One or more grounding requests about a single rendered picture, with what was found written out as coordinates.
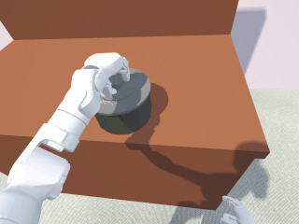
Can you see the robot left upper arm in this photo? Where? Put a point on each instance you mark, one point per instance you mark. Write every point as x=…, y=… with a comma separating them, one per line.
x=41, y=177

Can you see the table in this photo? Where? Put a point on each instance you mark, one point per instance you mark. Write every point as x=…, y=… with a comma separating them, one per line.
x=203, y=132

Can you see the robot left forearm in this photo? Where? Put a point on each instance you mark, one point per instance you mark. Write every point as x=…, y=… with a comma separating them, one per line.
x=63, y=130

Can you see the robot right hand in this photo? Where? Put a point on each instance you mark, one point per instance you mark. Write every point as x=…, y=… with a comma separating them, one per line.
x=242, y=213

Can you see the knob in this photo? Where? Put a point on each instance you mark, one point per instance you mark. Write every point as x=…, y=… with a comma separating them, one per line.
x=116, y=82

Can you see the lid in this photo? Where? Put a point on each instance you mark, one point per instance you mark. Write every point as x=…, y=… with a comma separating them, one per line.
x=131, y=96

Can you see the pot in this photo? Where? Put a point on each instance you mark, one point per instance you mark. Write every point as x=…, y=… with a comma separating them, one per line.
x=126, y=123

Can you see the robot left hand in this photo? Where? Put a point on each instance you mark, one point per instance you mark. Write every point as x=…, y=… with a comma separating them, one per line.
x=112, y=62

